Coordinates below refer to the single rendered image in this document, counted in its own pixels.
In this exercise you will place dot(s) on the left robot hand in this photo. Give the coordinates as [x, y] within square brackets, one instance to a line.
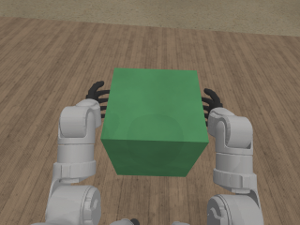
[94, 94]

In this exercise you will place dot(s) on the robot right forearm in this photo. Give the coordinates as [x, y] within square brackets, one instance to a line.
[234, 149]

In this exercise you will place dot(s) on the right robot upper arm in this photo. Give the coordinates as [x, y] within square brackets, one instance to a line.
[228, 209]

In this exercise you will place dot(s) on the left robot upper arm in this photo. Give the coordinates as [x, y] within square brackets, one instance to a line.
[73, 205]

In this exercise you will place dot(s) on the right robot hand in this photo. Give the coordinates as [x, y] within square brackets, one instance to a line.
[213, 101]

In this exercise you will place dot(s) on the robot left forearm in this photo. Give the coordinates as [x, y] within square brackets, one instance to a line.
[75, 152]

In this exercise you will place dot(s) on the carton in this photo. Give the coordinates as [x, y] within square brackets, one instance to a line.
[154, 123]

